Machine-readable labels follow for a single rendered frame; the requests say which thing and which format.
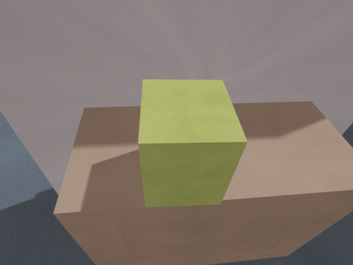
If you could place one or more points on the pedestal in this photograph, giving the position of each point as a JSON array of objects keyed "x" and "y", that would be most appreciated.
[{"x": 293, "y": 181}]

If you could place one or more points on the carton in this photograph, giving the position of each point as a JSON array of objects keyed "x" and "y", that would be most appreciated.
[{"x": 190, "y": 142}]

